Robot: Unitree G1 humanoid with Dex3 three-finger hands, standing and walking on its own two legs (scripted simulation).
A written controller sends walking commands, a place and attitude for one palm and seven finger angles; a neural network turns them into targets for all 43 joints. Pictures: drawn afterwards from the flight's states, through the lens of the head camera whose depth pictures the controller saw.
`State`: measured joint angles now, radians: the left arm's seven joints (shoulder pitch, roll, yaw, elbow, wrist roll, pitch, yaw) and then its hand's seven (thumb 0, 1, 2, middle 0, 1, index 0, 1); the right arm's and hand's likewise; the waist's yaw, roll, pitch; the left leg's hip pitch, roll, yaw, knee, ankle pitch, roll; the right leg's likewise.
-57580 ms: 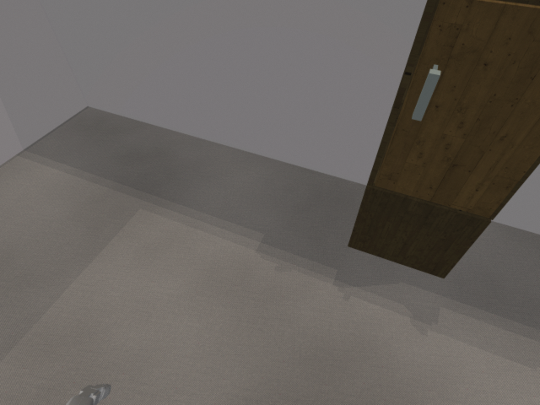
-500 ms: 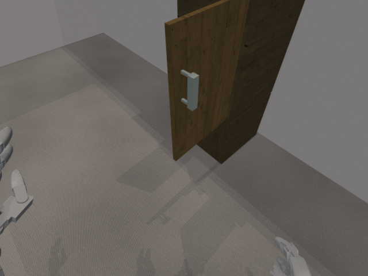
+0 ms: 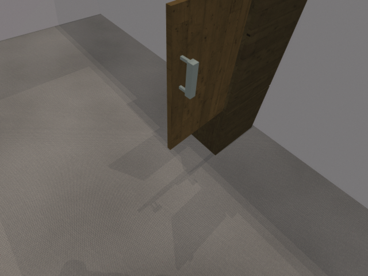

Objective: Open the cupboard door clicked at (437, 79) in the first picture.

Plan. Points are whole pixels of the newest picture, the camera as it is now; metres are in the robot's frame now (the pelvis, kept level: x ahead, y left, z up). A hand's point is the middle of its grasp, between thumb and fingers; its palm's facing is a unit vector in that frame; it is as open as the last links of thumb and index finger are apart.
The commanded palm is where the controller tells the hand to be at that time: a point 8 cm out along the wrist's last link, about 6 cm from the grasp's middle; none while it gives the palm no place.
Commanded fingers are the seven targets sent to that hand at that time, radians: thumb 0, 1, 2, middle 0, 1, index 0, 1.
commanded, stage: let the arm hang, fingers relaxed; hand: left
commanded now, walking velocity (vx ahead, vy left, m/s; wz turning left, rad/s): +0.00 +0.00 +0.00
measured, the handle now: (186, 77) +0.66 +0.03 +0.04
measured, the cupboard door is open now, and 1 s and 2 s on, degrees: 93 93 93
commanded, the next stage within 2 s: look to check the result in 0.72 s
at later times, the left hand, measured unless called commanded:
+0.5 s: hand out of the picture +0.04 +0.19 -0.16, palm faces +0.02 -0.97 -0.23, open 7.4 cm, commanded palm none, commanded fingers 0.00 0.90 0.90 -0.20 -0.30 -0.20 -0.30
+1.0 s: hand out of the picture +0.04 +0.19 -0.16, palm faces +0.01 -0.97 -0.22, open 7.4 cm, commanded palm none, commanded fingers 0.00 0.90 0.90 -0.20 -0.30 -0.20 -0.30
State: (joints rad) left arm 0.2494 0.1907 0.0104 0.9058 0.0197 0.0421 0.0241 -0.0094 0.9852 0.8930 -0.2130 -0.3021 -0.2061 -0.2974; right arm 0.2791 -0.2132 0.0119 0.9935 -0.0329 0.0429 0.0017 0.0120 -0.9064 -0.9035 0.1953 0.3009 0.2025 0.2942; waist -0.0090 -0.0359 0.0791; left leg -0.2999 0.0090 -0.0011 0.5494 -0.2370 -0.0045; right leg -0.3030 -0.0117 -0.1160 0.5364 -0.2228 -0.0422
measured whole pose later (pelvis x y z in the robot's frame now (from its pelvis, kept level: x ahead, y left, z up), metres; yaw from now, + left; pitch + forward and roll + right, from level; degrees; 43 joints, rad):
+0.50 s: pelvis +0.02 +0.01 +0.01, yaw -1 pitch -1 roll +0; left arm 0.24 0.16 0.02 1.12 0.01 0.00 0.03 0.01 0.90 0.89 -0.20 -0.30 -0.20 -0.30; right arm 0.28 -0.15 0.01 1.12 -0.02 0.01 -0.02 0.01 -0.91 -0.90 0.20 0.30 0.20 0.29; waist 0.00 0.03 0.04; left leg -0.20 0.00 0.03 0.43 -0.21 0.01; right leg -0.22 -0.01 -0.09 0.44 -0.20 -0.03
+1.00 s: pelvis +0.04 +0.01 +0.01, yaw -1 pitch -1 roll +0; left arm 0.25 0.16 0.02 1.15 0.01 0.00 0.03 0.01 0.90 0.89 -0.20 -0.30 -0.20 -0.30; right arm 0.25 -0.16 0.01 1.14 -0.02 0.01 -0.03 0.01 -0.91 -0.90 0.20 0.30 0.20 0.29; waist 0.00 0.02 0.06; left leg -0.15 0.00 0.03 0.39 -0.22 0.01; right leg -0.18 -0.01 -0.08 0.40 -0.21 -0.02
